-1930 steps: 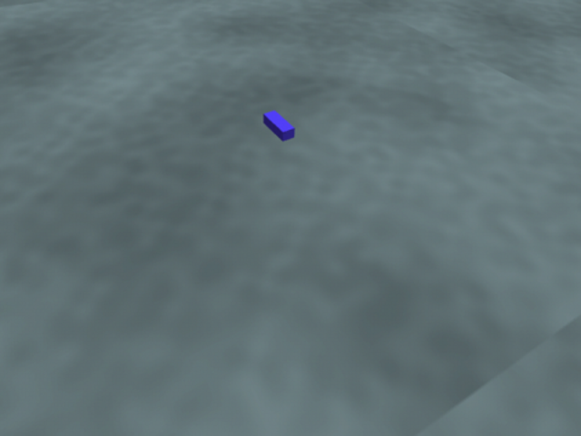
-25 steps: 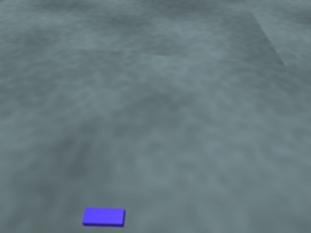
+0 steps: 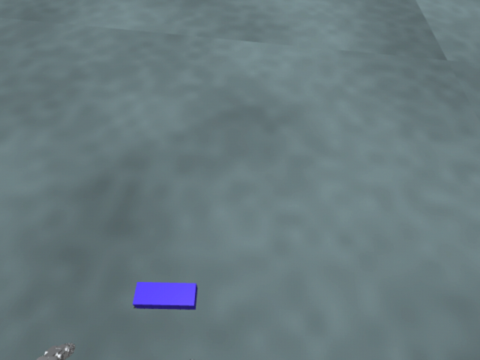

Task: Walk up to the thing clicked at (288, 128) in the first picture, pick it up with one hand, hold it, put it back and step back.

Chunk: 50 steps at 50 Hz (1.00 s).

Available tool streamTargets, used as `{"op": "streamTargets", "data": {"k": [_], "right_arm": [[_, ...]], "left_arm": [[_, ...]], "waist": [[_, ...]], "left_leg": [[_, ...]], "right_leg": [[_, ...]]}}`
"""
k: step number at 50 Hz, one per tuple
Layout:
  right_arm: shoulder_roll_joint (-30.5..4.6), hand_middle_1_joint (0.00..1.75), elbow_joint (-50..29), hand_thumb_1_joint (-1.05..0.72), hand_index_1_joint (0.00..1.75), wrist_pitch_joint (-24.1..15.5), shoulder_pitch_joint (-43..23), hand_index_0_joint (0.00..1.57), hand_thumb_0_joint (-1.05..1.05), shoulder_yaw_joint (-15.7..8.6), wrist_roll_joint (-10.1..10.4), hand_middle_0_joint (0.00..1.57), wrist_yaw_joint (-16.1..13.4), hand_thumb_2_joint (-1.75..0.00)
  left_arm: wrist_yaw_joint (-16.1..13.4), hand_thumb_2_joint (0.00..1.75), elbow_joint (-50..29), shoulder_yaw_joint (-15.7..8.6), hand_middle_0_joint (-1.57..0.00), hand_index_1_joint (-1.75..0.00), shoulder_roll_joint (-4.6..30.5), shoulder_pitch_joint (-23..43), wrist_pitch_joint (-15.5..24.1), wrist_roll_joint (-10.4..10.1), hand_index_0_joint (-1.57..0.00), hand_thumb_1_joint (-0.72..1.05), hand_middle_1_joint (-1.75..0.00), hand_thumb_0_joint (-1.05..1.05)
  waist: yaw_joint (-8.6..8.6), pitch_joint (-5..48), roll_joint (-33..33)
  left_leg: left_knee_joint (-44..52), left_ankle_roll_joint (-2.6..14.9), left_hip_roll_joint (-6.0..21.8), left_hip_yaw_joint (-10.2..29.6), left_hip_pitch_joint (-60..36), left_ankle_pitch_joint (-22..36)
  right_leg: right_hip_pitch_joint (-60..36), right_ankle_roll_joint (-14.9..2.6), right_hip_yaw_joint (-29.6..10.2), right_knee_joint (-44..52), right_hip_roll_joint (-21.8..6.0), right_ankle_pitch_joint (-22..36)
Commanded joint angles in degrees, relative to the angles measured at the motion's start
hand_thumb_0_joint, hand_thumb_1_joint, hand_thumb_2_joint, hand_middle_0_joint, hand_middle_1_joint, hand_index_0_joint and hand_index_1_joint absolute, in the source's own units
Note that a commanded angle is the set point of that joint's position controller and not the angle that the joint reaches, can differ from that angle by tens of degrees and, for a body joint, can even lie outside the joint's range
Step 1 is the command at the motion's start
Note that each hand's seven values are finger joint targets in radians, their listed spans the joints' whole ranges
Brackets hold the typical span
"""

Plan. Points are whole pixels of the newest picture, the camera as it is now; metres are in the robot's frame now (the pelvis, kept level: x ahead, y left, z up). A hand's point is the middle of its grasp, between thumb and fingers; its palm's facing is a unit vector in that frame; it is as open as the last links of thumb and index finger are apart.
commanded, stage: step back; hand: left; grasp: from above
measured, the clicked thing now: (166, 295) +0.42 +0.25 -0.73
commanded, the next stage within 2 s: none
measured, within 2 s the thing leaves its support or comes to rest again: neither
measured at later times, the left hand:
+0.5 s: hand out of the picture +0.03 +0.29 -0.16, palm faces -0.11 -0.92 -0.38, open 7.4 cm
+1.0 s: hand out of the picture -0.09 +0.31 -0.15, palm faces -0.03 -0.94 -0.35, open 7.4 cm
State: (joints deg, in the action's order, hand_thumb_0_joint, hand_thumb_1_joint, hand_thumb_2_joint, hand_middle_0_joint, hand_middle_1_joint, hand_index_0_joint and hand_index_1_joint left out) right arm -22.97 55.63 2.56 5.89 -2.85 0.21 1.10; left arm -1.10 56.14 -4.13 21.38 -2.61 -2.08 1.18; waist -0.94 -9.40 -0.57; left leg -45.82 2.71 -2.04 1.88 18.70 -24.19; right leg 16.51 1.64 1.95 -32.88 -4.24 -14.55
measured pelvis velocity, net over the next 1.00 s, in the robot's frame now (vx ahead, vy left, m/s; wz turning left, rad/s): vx -0.23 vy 0.05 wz -0.04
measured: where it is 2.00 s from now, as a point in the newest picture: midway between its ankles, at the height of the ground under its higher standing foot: outside the picture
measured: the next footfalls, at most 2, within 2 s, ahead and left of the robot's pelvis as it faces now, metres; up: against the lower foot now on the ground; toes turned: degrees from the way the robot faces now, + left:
right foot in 0.50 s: -0.09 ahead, -0.09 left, +0.00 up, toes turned -4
left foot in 0.84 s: -0.16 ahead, +0.16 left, +0.00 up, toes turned -4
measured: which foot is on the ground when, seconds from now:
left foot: down 0.00-0.54, up 0.56-0.82, down 0.84-1.00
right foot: down 0.00-0.04, up 0.06-0.48, down 0.50-0.86, up 0.88-1.00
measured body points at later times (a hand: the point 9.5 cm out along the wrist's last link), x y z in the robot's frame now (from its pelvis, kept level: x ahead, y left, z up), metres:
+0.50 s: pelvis -0.09 +0.03 -0.01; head -0.03 +0.03 +0.43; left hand +0.03 +0.34 -0.13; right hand -0.01 -0.28 -0.13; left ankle -0.01 +0.11 -0.73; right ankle -0.13 -0.08 -0.73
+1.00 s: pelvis -0.23 +0.05 +0.00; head -0.17 +0.07 +0.45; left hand -0.09 +0.36 -0.12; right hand -0.15 -0.26 -0.10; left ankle -0.20 +0.16 -0.73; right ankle -0.24 -0.09 -0.65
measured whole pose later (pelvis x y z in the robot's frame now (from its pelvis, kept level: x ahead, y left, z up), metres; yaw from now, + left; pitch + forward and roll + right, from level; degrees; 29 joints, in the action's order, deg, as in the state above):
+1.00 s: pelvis -0.23 +0.05 +0.00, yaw -2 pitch -2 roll -1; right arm -20.5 49.5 0.6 9.6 -1.6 -1.6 -0.4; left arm -0.9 45.5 -4.8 22.3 -6.8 -4.5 0.3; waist -0.6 -10.1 -2.5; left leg -33.7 1.5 -0.3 1.6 15.7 -15.6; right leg 27.1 -0.8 -7.5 -65.9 6.2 -29.7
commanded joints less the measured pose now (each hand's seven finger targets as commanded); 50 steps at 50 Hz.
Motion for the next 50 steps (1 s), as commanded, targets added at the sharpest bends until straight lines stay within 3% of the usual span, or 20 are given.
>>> {"op": "streamTargets", "data": {"k": [1, 2, 3, 4, 8, 14, 20, 25, 26, 27, 28, 31, 37, 39, 41, 42, 43, 44, 47, 50], "right_arm": [[-10.0, 0.30, -2.5, -0.90, 0.30, -1.3, 6.6, 0.20, 0.00, -3.3, -2.1, 0.20, -1.1, -0.90], [-14.6, 0.30, -4.0, -0.90, 0.30, -2.0, 5.4, 0.20, 0.00, -4.3, -3.2, 0.20, -1.3, -0.90], [-18.9, 0.30, -4.9, -0.90, 0.30, -2.1, 4.6, 0.20, 0.00, -4.9, -2.1, 0.20, -1.3, -0.90], [-18.8, 0.30, -5.6, -0.90, 0.30, -2.2, 3.8, 0.20, 0.00, -5.1, -1.9, 0.20, -1.5, -0.90], [-11.9, 0.30, -7.6, -0.90, 0.30, -2.3, 0.1, 0.20, 0.00, -3.6, -1.8, 0.20, -3.3, -0.90], [-11.8, 0.30, -8.5, -0.90, 0.30, -2.1, 5.2, 0.20, 0.00, -3.9, -1.3, 0.20, -3.5, -0.90], [-13.4, 0.30, -10.8, -0.90, 0.30, -2.1, 2.2, 0.20, 0.00, -4.1, -1.5, 0.20, -3.0, -0.90], [-11.6, 0.30, -10.7, -0.90, 0.30, -1.6, -0.2, 0.20, 0.00, -3.3, -0.5, 0.20, -2.5, -0.90], [-10.0, 0.30, -11.4, -0.90, 0.30, -1.6, -0.7, 0.20, 0.00, -2.8, -0.2, 0.20, -2.4, -0.90], [-9.0, 0.30, -11.3, -0.90, 0.30, -1.3, -3.0, 0.20, 0.00, -2.9, -0.1, 0.20, -2.7, -0.90], [-10.0, 0.30, -10.4, -0.90, 0.30, -1.0, -1.8, 0.20, 0.00, -3.2, -0.6, 0.20, -2.7, -0.90], [-9.5, 0.30, -8.4, -0.90, 0.30, -1.1, 3.8, 0.20, 0.00, -2.8, 0.1, 0.20, -2.5, -0.90], [-9.2, 0.30, -10.4, -0.90, 0.30, -2.1, 3.9, 0.20, 0.00, -2.1, -0.4, 0.20, -3.0, -0.90], [-8.5, 0.30, -9.4, -0.90, 0.30, -2.5, 6.5, 0.20, 0.00, -2.5, -1.0, 0.20, -2.8, -0.90], [-9.0, 0.30, -8.2, -0.90, 0.30, -3.2, 9.7, 0.20, 0.00, -3.2, -1.7, 0.20, -2.7, -0.90], [-12.6, 0.30, -8.9, -0.90, 0.30, -3.5, 8.7, 0.20, 0.00, -4.1, -2.7, 0.20, -2.8, -0.90], [-19.7, 0.30, -10.2, -0.90, 0.30, -3.2, 5.0, 0.20, 0.00, -5.3, -2.0, 0.20, -2.1, -0.90], [-20.4, 0.30, -10.7, -0.90, 0.30, -3.3, 5.1, 0.20, 0.00, -5.8, -2.2, 0.20, -2.3, -0.90], [-14.1, 0.30, -10.9, -0.90, 0.30, -3.4, 0.6, 0.20, 0.00, -3.6, -2.0, 0.20, -3.3, -0.90], [-12.7, 0.30, -11.6, -0.90, 0.30, -3.3, 2.1, 0.20, 0.00, -3.6, -2.0, 0.20, -3.3, -0.90]], "left_arm": [[-0.5, 0.90, -8.0, -2.2, -0.20, -0.30, 11.9, 2.6, 0.0, -0.8, -0.20, 0.90, -0.30, 0.00], [-0.5, 0.90, -8.9, -1.7, -0.20, -0.30, 8.3, 0.2, -0.4, -1.5, -0.20, 0.90, -0.30, 0.00], [-1.3, 0.90, -8.6, -2.0, -0.20, -0.30, 9.5, 0.5, -0.7, -1.4, -0.20, 0.90, -0.30, 0.00], [-2.0, 0.90, -8.0, -2.1, -0.20, -0.30, 10.2, 0.9, -0.9, -0.9, -0.20, 0.90, -0.30, 0.00], [-1.7, 0.90, -7.4, -2.1, -0.20, -0.30, 11.1, -4.2, -0.7, -1.5, -0.20, 0.90, -0.30, 0.00], [-1.0, 0.90, -9.9, -2.7, -0.20, -0.30, 10.4, -2.8, -0.1, -0.6, -0.20, 0.90, -0.30, 0.00], [0.1, 0.90, -9.6, -3.4, -0.20, -0.30, 10.7, -7.1, 0.1, -0.1, -0.20, 0.90, -0.30, 0.00], [0.6, 0.90, -7.8, -4.1, -0.20, -0.30, 11.0, -14.7, 1.0, 0.8, -0.20, 0.90, -0.30, 0.00], [0.6, 0.90, -9.3, -4.8, -0.20, -0.30, 14.4, -12.7, 1.3, 1.0, -0.20, 0.90, -0.30, 0.00], [0.8, 0.90, -10.9, -5.6, -0.20, -0.30, 18.6, -9.4, 1.1, 0.6, -0.20, 0.90, -0.30, 0.00], [0.5, 0.90, -13.3, -5.4, -0.20, -0.30, 17.9, -6.5, 1.5, 1.1, -0.20, 0.90, -0.30, 0.00], [-0.5, 0.90, -14.9, -4.3, -0.20, -0.30, 13.8, -0.3, 1.6, 0.7, -0.20, 0.90, -0.30, 0.00], [-0.9, 0.90, -16.1, -3.9, -0.20, -0.30, 12.7, -6.8, 1.0, 1.2, -0.20, 0.90, -0.30, 0.00], [-0.6, 0.90, -16.4, -3.7, -0.20, -0.30, 13.4, -6.2, 0.3, 0.5, -0.20, 0.90, -0.30, 0.00], [0.0, 0.90, -17.1, -3.1, -0.20, -0.30, 13.0, -5.3, -0.5, -0.3, -0.20, 0.90, -0.30, 0.00], [0.3, 0.90, -17.7, -2.7, -0.20, -0.30, 10.6, -7.1, -0.7, -0.5, -0.20, 0.90, -0.30, 0.00], [0.0, 0.90, -18.6, -2.7, -0.20, -0.30, 10.3, -4.7, -0.5, -0.8, -0.20, 0.90, -0.30, 0.00], [-0.6, 0.90, -18.1, -3.8, -0.20, -0.30, 12.0, -0.7, -0.5, 0.0, -0.20, 0.90, -0.30, 0.00], [-0.6, 0.90, -15.3, -3.8, -0.20, -0.30, 10.8, -5.8, -0.9, -1.2, -0.20, 0.90, -0.30, 0.00], [-0.1, 0.90, -14.4, -4.5, -0.20, -0.30, 11.0, -7.6, -0.9, -0.4, -0.20, 0.90, -0.30, 0.00]], "waist": [[-0.50, 11.0, -0.5], [0.94, 11.9, 11.7], [-0.72, 13.2, 13.0], [-1.35, 13.9, 12.9], [1.95, 14.0, 8.8], [-2.24, 12.2, 7.5], [-1.14, 13.4, 7.5], [2.36, 15.1, 2.9], [1.61, 12.2, -6.1], [3.53, 7.6, -16.1], [2.79, 4.9, -13.4], [-0.87, 5.3, -6.3], [3.55, 11.9, -9.2], [2.36, 13.0, -10.1], [0.43, 13.3, -5.9], [1.44, 13.7, 1.9], [0.66, 11.8, 15.1], [-2.92, 10.0, 14.6], [1.89, 9.9, 6.7], [0.82, 10.1, 7.1]], "left_leg": [[22.7, -0.15, 5.2, 3.2, -5.9, 27.5], [24.0, 2.99, 16.7, 19.0, -11.4, 45.4], [22.7, 8.17, 20.6, 22.6, -10.2, 54.2], [23.4, 9.60, 21.8, 25.1, -9.8, 50.2], [18.2, 7.79, 15.3, 12.0, -17.4, 48.1], [17.5, 9.79, 16.4, 11.6, -20.5, 47.6], [20.5, 10.45, 18.2, 13.2, -11.7, 30.3], [14.7, 3.05, 13.2, 8.3, -1.7, 18.8], [8.2, -0.50, 6.5, 3.4, 6.2, 9.5], [-5.3, -2.68, -2.5, -1.5, 6.5, -7.0], [-15.2, -3.17, -2.8, 4.0, 5.0, -10.9], [-22.5, -2.91, -5.4, 6.6, 5.1, -3.1], [-0.8, -3.62, -0.2, 2.7, 8.1, -6.4], [12.6, -2.63, 0.6, 0.1, 2.2, -0.2], [25.0, -2.13, 1.4, -0.7, -6.6, 17.1], [25.5, 0.52, 10.3, 10.9, -11.9, 23.5], [26.9, 8.91, 22.2, 24.7, -8.4, 31.9], [27.7, 15.05, 26.1, 29.8, -1.9, 32.6], [21.3, 9.81, 17.6, 13.7, -6.8, 39.7], [20.0, 10.46, 16.0, 11.9, -10.0, 37.8]], "right_leg": [[-3.0, -6.80, -4.5, -8.3, -4.7, 17.3], [6.9, -4.16, -3.5, -18.0, 4.9, -6.2], [8.4, -3.40, -9.9, -24.7, 10.3, -24.3], [9.3, -3.40, -13.5, -30.0, 10.6, -25.0], [14.0, -2.70, -13.1, -35.8, 8.8, -14.4], [11.6, -0.39, -9.5, -23.0, 7.8, -14.4], [3.1, -2.04, -5.4, -15.1, 6.0, -13.3], [-9.6, -6.14, -8.4, 7.2, 1.5, 1.2], [-8.9, -10.25, -20.1, 10.4, -6.2, 3.4], [0.9, -18.40, -30.4, 16.3, -16.0, 5.1], [6.1, -20.45, -32.7, 16.6, -18.7, 9.3], [4.4, -14.61, -16.4, 12.0, -9.6, 19.0], [-16.4, -14.16, -14.5, 3.5, -10.2, 29.5], [-15.0, -12.57, -13.0, -0.6, -8.7, 29.4], [-8.5, -8.58, -10.4, -5.0, -5.7, 21.8], [0.7, -5.67, -8.4, -8.8, -1.1, 9.5], [7.9, -2.78, -2.3, -16.6, 8.8, -13.5], [6.8, -2.32, -9.8, -28.4, 8.4, -22.9], [11.8, -3.17, -13.9, -39.1, 9.7, -16.4], [12.3, -1.01, -12.5, -38.4, 9.7, -14.8]]}}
